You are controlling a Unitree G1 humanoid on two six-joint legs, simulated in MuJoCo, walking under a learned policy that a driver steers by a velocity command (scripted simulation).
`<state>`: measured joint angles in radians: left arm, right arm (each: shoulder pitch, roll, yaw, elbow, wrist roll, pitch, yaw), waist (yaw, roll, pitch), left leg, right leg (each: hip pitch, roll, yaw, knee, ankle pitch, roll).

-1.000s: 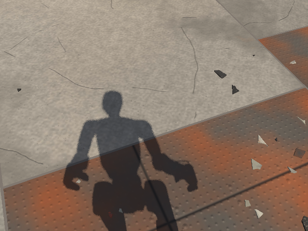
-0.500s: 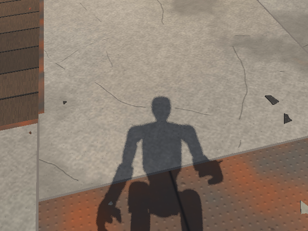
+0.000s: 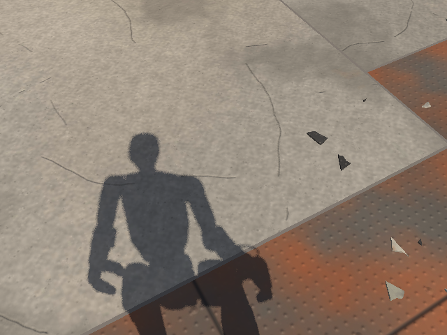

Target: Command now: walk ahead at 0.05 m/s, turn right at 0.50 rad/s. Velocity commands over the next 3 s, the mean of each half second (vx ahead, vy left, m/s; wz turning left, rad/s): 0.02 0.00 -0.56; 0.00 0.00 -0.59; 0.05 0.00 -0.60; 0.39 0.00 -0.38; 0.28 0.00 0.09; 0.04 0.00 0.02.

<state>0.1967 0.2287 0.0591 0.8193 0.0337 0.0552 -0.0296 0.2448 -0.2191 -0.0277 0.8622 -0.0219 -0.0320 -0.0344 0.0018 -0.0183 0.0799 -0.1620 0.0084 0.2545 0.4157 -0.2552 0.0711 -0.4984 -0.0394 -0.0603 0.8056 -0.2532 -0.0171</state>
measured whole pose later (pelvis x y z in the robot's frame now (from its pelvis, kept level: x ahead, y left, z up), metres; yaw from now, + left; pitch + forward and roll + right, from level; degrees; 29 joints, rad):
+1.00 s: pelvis +0.02 +0.02 +0.00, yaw -35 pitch +0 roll +0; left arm 0.16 0.29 0.07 0.73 0.00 0.09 -0.05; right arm 0.21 -0.27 -0.05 0.74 -0.03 0.01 -0.02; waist -0.02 0.00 0.08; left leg -0.21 0.07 0.18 0.50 -0.28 0.02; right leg -0.31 0.01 -0.03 0.74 -0.44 0.02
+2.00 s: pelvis +0.11 -0.17 -0.01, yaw -63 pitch +2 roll +0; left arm 0.02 0.26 0.01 0.71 0.04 -0.02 -0.06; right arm 0.50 -0.24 -0.02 0.94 -0.01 -0.07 0.01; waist -0.09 -0.02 0.04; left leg 0.11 0.01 0.06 0.26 -0.41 0.00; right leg -0.51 0.02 -0.05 0.58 -0.18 -0.07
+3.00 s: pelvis +0.21 -0.41 +0.00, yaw -58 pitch -2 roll +0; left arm 0.30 0.16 -0.01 1.12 0.01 -0.01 0.04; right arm 0.26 -0.18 -0.01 1.07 -0.01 0.00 -0.02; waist -0.02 0.01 0.01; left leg -0.24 -0.01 0.04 0.40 -0.13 0.03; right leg -0.14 0.02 -0.01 0.41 -0.25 -0.02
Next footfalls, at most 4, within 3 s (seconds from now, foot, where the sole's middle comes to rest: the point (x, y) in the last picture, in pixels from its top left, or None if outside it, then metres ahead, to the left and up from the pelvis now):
0.10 right None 0.09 -0.10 -0.78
0.58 left None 0.11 0.09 -0.78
1.06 right None -0.02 -0.08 -0.78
1.56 left None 0.15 0.01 -0.78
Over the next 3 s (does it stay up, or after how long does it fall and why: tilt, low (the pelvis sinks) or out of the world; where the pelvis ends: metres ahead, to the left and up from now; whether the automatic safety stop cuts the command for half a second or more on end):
stays up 0.21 -0.41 0.00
